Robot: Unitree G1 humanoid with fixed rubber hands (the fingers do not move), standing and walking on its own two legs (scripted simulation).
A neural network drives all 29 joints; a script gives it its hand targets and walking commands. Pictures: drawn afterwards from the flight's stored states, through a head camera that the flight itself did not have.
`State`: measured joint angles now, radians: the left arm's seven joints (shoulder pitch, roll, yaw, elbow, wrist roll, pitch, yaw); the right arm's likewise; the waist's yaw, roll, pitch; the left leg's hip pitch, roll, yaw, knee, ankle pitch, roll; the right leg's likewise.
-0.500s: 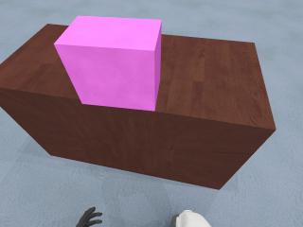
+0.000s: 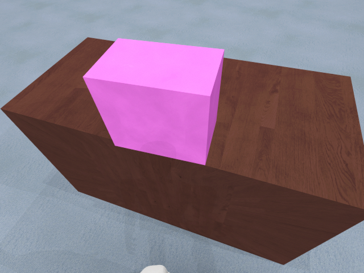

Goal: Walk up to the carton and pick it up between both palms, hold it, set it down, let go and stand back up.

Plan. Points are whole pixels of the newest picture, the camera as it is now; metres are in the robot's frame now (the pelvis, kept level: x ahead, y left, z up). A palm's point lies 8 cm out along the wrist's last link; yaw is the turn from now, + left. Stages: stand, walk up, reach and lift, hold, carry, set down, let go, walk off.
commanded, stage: walk up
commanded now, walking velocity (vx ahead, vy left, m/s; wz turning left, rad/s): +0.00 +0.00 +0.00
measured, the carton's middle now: (162, 103) +0.51 +0.10 +0.06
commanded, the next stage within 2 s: none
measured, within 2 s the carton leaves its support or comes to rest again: neither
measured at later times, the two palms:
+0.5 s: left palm out of the picture -0.03 +0.23 -0.14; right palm out of the picture +0.00 -0.19 -0.15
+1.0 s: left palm out of the picture -0.02 +0.19 -0.15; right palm out of the picture -0.02 -0.20 -0.15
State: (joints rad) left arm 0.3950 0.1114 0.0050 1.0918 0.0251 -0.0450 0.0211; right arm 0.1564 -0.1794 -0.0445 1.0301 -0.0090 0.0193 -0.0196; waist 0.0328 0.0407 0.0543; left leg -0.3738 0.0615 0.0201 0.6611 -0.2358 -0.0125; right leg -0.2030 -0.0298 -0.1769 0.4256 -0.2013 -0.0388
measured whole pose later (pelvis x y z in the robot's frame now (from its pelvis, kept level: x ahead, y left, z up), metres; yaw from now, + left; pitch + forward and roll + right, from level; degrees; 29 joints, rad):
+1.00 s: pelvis +0.02 -0.01 +0.00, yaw +0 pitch -1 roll +0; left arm 0.35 0.09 0.00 1.14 0.01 -0.02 0.04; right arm 0.32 -0.09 0.00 1.17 -0.01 -0.01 -0.03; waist -0.01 0.01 0.01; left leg -0.23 0.04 0.05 0.41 -0.17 -0.01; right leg -0.16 0.00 -0.10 0.40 -0.23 -0.02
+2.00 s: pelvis +0.01 +0.00 -0.02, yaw +1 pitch +1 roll -1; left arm 0.22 0.19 0.05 1.02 0.04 0.03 0.07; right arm 0.20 -0.16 -0.04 1.03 -0.01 0.05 -0.06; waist 0.01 -0.02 0.07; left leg -0.41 0.04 0.09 0.86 -0.49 -0.01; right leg -0.31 -0.03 -0.11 0.62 -0.32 -0.03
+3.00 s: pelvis -0.01 +0.01 +0.00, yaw +0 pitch +0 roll +0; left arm 0.36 0.08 -0.02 1.17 0.01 -0.03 0.04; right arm 0.36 -0.09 -0.01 1.17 -0.01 -0.01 -0.03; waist -0.02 0.01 0.00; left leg -0.20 0.02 0.12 0.42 -0.23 0.03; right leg -0.11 0.01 -0.03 0.38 -0.27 -0.02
